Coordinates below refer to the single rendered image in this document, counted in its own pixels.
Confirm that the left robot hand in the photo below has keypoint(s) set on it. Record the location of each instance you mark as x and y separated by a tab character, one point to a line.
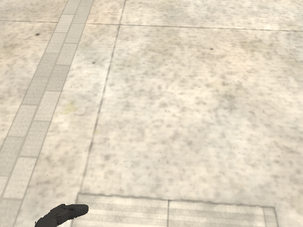
61	214

